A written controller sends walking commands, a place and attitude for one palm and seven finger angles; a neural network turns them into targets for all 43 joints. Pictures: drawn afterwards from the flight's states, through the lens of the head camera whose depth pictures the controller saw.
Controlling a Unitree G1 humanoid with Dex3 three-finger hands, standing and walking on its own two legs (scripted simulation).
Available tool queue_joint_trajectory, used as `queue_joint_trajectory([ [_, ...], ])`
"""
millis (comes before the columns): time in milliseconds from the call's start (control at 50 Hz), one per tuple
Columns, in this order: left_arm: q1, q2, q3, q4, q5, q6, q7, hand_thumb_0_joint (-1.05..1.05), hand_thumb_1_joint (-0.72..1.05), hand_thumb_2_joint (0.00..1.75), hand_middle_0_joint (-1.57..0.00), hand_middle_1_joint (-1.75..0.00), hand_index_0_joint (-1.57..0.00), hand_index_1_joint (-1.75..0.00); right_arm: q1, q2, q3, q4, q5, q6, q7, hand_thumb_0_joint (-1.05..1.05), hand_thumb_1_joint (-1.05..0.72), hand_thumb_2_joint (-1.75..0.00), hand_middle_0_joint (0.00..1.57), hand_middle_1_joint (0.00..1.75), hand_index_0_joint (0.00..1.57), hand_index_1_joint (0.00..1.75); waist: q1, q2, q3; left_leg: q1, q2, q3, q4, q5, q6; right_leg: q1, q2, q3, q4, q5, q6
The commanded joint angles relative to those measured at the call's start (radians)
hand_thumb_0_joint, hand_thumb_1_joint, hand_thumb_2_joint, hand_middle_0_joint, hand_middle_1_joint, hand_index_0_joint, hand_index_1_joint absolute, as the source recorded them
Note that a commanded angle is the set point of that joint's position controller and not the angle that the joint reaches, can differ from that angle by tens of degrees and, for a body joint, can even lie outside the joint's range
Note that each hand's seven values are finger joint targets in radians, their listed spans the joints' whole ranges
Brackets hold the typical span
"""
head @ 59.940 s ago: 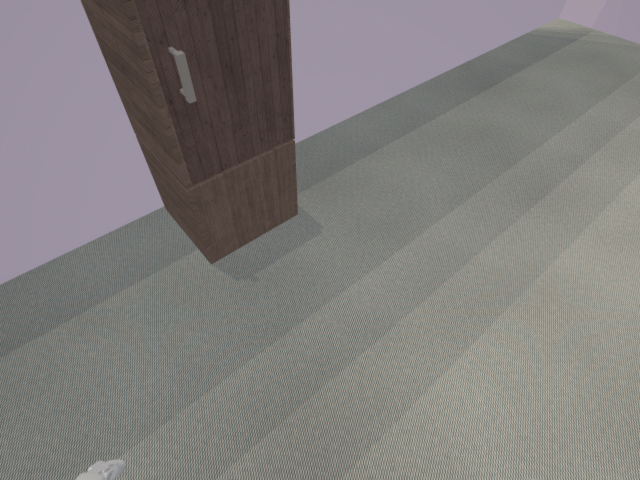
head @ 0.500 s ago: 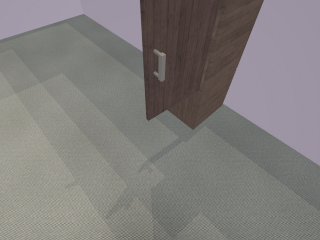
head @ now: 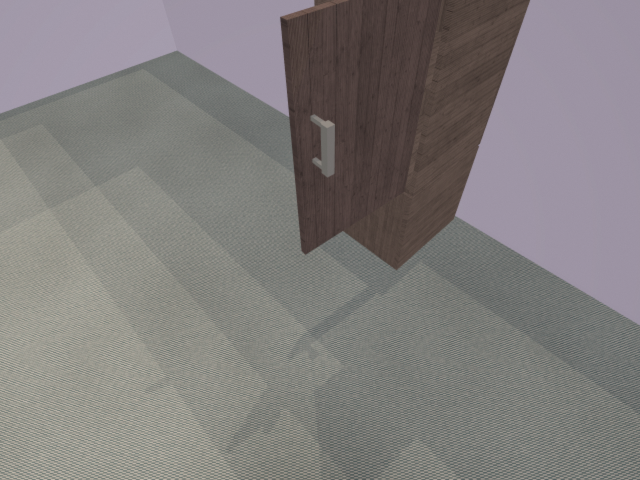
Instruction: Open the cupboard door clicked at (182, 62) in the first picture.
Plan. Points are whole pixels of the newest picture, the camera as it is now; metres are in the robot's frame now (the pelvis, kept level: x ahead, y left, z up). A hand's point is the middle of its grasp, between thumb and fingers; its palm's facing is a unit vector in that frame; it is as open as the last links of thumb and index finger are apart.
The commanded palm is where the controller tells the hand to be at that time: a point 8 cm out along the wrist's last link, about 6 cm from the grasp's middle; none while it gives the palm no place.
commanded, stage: let the arm hang, fingers relaxed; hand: left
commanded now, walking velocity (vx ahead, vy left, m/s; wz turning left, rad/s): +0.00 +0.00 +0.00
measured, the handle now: (321, 145) +0.72 +0.03 +0.00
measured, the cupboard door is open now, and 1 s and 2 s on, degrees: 85 85 85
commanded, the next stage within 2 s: look to check the result in 0.26 s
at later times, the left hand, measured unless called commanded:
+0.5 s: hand out of the picture +0.05 +0.21 -0.16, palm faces +0.00 -0.96 -0.29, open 7.4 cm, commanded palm none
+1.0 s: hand out of the picture +0.11 +0.23 -0.15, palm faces -0.02 -0.94 -0.35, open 7.4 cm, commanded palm none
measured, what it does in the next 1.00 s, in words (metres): stands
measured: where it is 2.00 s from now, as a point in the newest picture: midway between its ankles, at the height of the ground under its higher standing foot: outside the picture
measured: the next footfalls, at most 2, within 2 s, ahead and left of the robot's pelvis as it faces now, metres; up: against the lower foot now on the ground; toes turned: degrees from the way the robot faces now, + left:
none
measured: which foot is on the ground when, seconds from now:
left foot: down 0.00-1.00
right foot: down 0.00-1.00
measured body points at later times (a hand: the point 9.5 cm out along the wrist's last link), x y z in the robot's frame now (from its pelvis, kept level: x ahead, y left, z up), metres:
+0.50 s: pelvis +0.02 +0.00 +0.00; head +0.04 -0.02 +0.45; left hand +0.05 +0.26 -0.14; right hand +0.05 -0.26 -0.16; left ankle +0.04 +0.11 -0.74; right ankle +0.01 -0.10 -0.74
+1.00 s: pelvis +0.03 -0.01 +0.01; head +0.05 -0.03 +0.46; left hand +0.12 +0.28 -0.12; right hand +0.11 -0.30 -0.14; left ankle +0.04 +0.11 -0.74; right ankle +0.01 -0.10 -0.74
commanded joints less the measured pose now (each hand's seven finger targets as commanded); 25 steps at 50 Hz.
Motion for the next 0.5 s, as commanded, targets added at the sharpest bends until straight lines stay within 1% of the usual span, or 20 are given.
queue_joint_trajectory([
  [0, 0.043, 0.135, 0.025, -0.029, -0.003, -0.019, 0.011, 0.0, 0.9, 0.9, -0.2, -0.3, -0.2, -0.3, 0.037, -0.106, -0.016, -0.026, -0.004, -0.015, -0.006, 0.0, -0.9, -0.9, 0.2, 0.3, 0.2, 0.3, 0.006, -0.021, 0.001, 0.013, 0.095, -0.112, -0.097, -0.033, 0.015, -0.035, -0.111, 0.121, -0.12, -0.042, -0.025],
  [20, 0.038, 0.133, 0.025, -0.03, -0.003, -0.02, 0.011, 0.0, 0.9, 0.9, -0.2, -0.3, -0.2, -0.3, 0.03, -0.108, -0.016, -0.026, -0.005, -0.016, -0.006, 0.0, -0.9, -0.9, 0.2, 0.3, 0.2, 0.3, 0.006, -0.013, 0.005, 0.014, 0.094, -0.114, -0.098, -0.025, 0.013, -0.033, -0.111, 0.12, -0.118, -0.031, -0.024],
  [60, 0.033, 0.138, 0.028, -0.032, -0.003, -0.023, 0.012, 0.0, 0.9, 0.9, -0.2, -0.3, -0.2, -0.3, 0.022, -0.113, -0.016, -0.028, -0.003, -0.019, -0.007, 0.0, -0.9, -0.9, 0.2, 0.3, 0.2, 0.3, 0.007, -0.024, -0.008, 0.021, 0.099, -0.117, -0.095, 0.011, 0.015, -0.017, -0.112, 0.115, -0.115, 0.003, -0.023],
  [100, 0.028, 0.138, 0.027, -0.033, -0.003, -0.025, 0.011, 0.0, 0.9, 0.9, -0.2, -0.3, -0.2, -0.3, 0.013, -0.117, -0.018, -0.03, -0.003, -0.022, -0.007, 0.0, -0.9, -0.9, 0.2, 0.3, 0.2, 0.3, 0.007, -0.004, -0.017, 0.037, 0.099, -0.111, -0.096, 0.029, 0.013, -0.012, -0.116, 0.117, -0.115, 0.026, -0.021],
  [120, 0.025, 0.14, 0.028, -0.034, -0.004, -0.027, 0.011, 0.0, 0.9, 0.9, -0.2, -0.3, -0.2, -0.3, 0.01, -0.12, -0.017, -0.03, -0.004, -0.022, -0.008, 0.0, -0.9, -0.9, 0.2, 0.3, 0.2, 0.3, 0.006, -0.004, -0.024, 0.041, 0.101, -0.111, -0.093, 0.043, 0.013, -0.004, -0.114, 0.119, -0.115, 0.044, -0.021],
  [140, 0.02, 0.149, 0.031, -0.037, -0.002, -0.029, 0.011, 0.0, 0.9, 0.9, -0.2, -0.3, -0.2, -0.3, 0.007, -0.13, -0.021, -0.034, -0.002, -0.023, -0.008, 0.0, -0.9, -0.9, 0.2, 0.3, 0.2, 0.3, 0.006, -0.023, -0.021, 0.042, 0.102, -0.112, -0.091, 0.056, 0.013, 0.0, -0.114, 0.114, -0.116, 0.058, -0.021],
  [160, 0.011, 0.146, 0.031, -0.036, -0.002, -0.029, 0.011, 0.0, 0.9, 0.9, -0.2, -0.3, -0.2, -0.3, 0.0, -0.13, -0.021, -0.032, -0.003, -0.024, -0.008, 0.0, -0.9, -0.9, 0.2, 0.3, 0.2, 0.3, 0.004, -0.024, -0.017, 0.043, 0.102, -0.113, -0.095, 0.058, 0.012, 0.001, -0.115, 0.115, -0.116, 0.061, -0.021],
  [180, 0.009, 0.147, 0.03, -0.037, -0.003, -0.028, 0.01, 0.0, 0.9, 0.9, -0.2, -0.3, -0.2, -0.3, -0.007, -0.134, -0.021, -0.031, -0.004, -0.023, -0.008, 0.0, -0.9, -0.9, 0.2, 0.3, 0.2, 0.3, 0.005, -0.009, -0.013, 0.045, 0.103, -0.112, -0.099, 0.047, 0.011, -0.002, -0.115, 0.117, -0.12, 0.05, -0.02],
  [200, 0.007, 0.149, 0.029, -0.036, -0.003, -0.028, 0.01, 0.0, 0.9, 0.9, -0.2, -0.3, -0.2, -0.3, -0.009, -0.134, -0.02, -0.032, -0.004, -0.022, -0.008, 0.0, -0.9, -0.9, 0.2, 0.3, 0.2, 0.3, 0.005, -0.014, 0.001, 0.042, 0.101, -0.112, -0.103, 0.031, 0.01, -0.011, -0.114, 0.118, -0.126, 0.034, -0.02],
  [240, 0.006, 0.164, 0.034, -0.038, -0.002, -0.031, 0.009, 0.0, 0.9, 0.9, -0.2, -0.3, -0.2, -0.3, -0.019, -0.151, -0.024, -0.036, -0.002, -0.024, -0.007, 0.0, -0.9, -0.9, 0.2, 0.3, 0.2, 0.3, 0.007, -0.016, -0.017, 0.056, 0.1, -0.113, -0.097, 0.05, 0.014, 0.001, -0.117, 0.122, -0.132, 0.05, -0.023],
  [260, 0.001, 0.165, 0.033, -0.039, -0.002, -0.032, 0.009, 0.0, 0.9, 0.9, -0.2, -0.3, -0.2, -0.3, -0.022, -0.151, -0.023, -0.034, -0.003, -0.024, -0.007, 0.0, -0.9, -0.9, 0.2, 0.3, 0.2, 0.3, 0.003, -0.028, -0.025, 0.063, 0.102, -0.113, -0.099, 0.051, 0.013, 0.005, -0.119, 0.12, -0.132, 0.055, -0.023],
  [300, -0.008, 0.179, 0.034, -0.041, -0.003, -0.036, 0.007, 0.0, 0.9, 0.9, -0.2, -0.3, -0.2, -0.3, -0.034, -0.167, -0.026, -0.036, -0.002, -0.026, -0.007, 0.0, -0.9, -0.9, 0.2, 0.3, 0.2, 0.3, 0.003, -0.026, -0.042, 0.079, 0.103, -0.111, -0.095, 0.071, 0.013, 0.016, -0.121, 0.123, -0.134, 0.083, -0.023],
  [360, -0.022, 0.196, 0.037, -0.042, -0.002, -0.038, 0.007, 0.0, 0.9, 0.9, -0.2, -0.3, -0.2, -0.3, -0.053, -0.186, -0.028, -0.038, -0.001, -0.027, -0.007, 0.0, -0.9, -0.9, 0.2, 0.3, 0.2, 0.3, 0.003, -0.021, -0.043, 0.089, 0.107, -0.113, -0.099, 0.086, 0.014, 0.023, -0.124, 0.123, -0.138, 0.105, -0.025],
  [400, -0.031, 0.21, 0.036, -0.04, -0.004, -0.039, 0.006, 0.0, 0.9, 0.9, -0.2, -0.3, -0.2, -0.3, -0.061, -0.199, -0.028, -0.039, -0.001, -0.027, -0.006, 0.0, -0.9, -0.9, 0.2, 0.3, 0.2, 0.3, 0.002, -0.032, -0.046, 0.096, 0.108, -0.112, -0.101, 0.093, 0.013, 0.03, -0.125, 0.123, -0.14, 0.121, -0.025],
  [420, -0.033, 0.213, 0.036, -0.04, -0.004, -0.04, 0.005, 0.0, 0.9, 0.9, -0.2, -0.3, -0.2, -0.3, -0.067, -0.209, -0.03, -0.04, -0.001, -0.027, -0.006, 0.0, -0.9, -0.9, 0.2, 0.3, 0.2, 0.3, 0.001, -0.035, -0.054, 0.103, 0.108, -0.113, -0.101, 0.087, 0.013, 0.031, -0.126, 0.125, -0.144, 0.115, -0.025],
  [480, -0.049, 0.233, 0.036, -0.04, -0.003, -0.039, 0.003, 0.0, 0.9, 0.9, -0.2, -0.3, -0.2, -0.3, -0.085, -0.224, -0.029, -0.041, -0.001, -0.025, -0.004, 0.0, -0.9, -0.9, 0.2, 0.3, 0.2, 0.3, 0.002, -0.018, -0.034, 0.097, 0.11, -0.116, -0.11, 0.073, 0.012, 0.026, -0.126, 0.13, -0.156, 0.092, -0.026],
])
